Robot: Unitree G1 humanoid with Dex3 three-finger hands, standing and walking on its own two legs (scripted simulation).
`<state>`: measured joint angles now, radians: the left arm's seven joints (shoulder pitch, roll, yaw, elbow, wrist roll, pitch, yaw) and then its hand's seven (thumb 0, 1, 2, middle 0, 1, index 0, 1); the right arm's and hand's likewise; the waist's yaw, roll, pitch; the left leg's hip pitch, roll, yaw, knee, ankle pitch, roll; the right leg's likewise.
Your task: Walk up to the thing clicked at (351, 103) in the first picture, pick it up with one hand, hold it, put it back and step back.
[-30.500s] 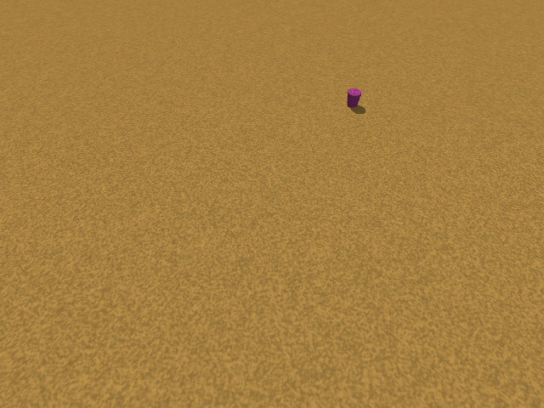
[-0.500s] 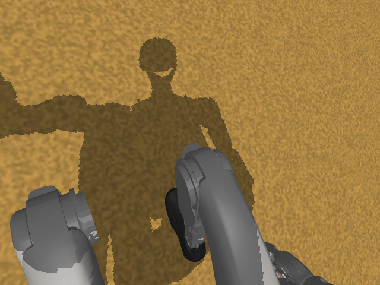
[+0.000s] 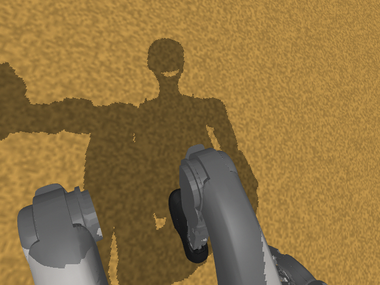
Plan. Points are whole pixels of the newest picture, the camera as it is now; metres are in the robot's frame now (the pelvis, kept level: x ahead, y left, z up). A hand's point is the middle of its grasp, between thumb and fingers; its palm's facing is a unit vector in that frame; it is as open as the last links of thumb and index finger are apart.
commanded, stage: withdraw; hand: left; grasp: from above
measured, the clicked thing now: out of the picture +0.44 +0.32 -0.26
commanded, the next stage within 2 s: home in 0.68 s
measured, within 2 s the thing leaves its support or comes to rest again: neither
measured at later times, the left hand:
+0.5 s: hand out of the picture +0.41 +0.35 -0.04, palm faces -0.50 -0.11 -0.86, open 14.1 cm
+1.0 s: hand out of the picture +0.44 +0.35 -0.11, palm faces -0.34 -0.12 -0.93, open 13.4 cm
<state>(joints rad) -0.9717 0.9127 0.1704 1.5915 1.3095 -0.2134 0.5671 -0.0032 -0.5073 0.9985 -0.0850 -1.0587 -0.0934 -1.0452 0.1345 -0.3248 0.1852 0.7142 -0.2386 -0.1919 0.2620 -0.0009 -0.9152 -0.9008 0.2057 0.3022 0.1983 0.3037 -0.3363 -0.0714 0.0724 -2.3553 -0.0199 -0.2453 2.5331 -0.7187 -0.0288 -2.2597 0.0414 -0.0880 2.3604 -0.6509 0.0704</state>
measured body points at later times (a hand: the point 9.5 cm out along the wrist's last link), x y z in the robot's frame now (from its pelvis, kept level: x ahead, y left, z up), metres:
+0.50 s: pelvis -0.01 -0.01 +0.08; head +0.19 +0.07 +0.47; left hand +0.43 +0.35 +0.01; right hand +0.12 -0.28 -0.03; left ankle +0.06 +0.13 -0.27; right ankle +0.12 -0.14 -0.27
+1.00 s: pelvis -0.01 +0.00 +0.03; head +0.22 +0.09 +0.41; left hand +0.45 +0.36 -0.06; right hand +0.04 -0.27 -0.06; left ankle +0.06 +0.13 -0.27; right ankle +0.12 -0.14 -0.27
